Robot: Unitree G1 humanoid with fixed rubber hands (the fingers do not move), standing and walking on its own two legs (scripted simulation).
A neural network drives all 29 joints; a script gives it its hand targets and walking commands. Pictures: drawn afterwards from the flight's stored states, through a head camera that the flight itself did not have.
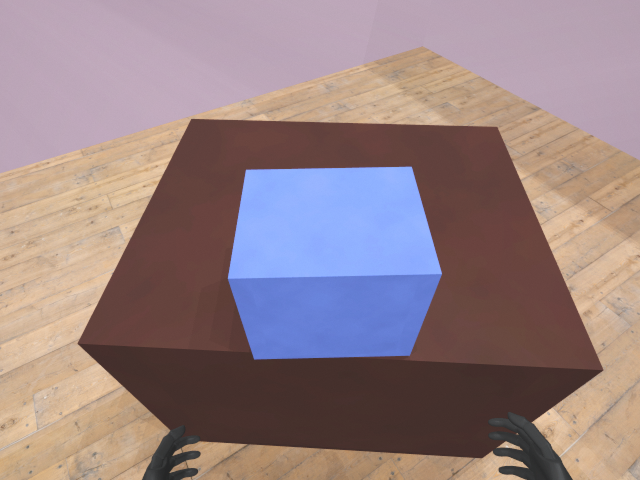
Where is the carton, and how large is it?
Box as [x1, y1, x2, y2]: [228, 167, 441, 358]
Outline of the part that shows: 411,167 246,170 228,280 254,358 409,355 441,274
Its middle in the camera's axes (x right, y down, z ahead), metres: +0.02 +0.04 +0.62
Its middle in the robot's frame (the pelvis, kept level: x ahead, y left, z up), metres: +0.43 +0.02 -0.02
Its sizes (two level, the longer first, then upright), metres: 0.261 0.209 0.232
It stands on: a pedestal, 0.63 m high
